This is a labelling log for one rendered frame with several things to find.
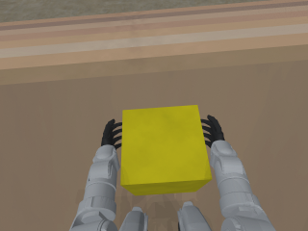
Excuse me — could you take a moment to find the left robot shin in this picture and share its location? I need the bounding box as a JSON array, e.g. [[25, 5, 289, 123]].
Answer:
[[132, 206, 142, 212]]

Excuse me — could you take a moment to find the robot shin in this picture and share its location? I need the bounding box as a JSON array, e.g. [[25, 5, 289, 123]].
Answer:
[[132, 206, 142, 212], [182, 201, 193, 209]]

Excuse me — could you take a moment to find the robot left upper arm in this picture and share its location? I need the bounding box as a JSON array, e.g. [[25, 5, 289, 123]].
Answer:
[[70, 218, 118, 231]]

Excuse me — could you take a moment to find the right robot shin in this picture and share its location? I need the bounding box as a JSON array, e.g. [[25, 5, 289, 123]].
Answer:
[[182, 201, 193, 209]]

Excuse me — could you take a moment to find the carton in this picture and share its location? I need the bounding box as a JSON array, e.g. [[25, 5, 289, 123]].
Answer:
[[120, 105, 213, 196]]

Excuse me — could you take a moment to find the left robot forearm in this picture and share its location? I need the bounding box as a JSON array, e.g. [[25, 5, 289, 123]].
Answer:
[[69, 144, 120, 231]]

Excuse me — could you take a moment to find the right robot forearm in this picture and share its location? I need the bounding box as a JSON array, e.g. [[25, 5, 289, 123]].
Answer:
[[210, 140, 274, 228]]

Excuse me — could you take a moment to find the robot right upper arm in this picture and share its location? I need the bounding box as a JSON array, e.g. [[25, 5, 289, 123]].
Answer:
[[220, 215, 276, 231]]

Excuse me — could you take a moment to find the robot left hand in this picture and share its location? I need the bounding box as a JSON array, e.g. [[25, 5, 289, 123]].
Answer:
[[101, 119, 122, 149]]

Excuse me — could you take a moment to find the robot right hand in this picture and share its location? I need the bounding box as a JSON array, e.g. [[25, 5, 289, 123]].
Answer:
[[200, 115, 225, 148]]

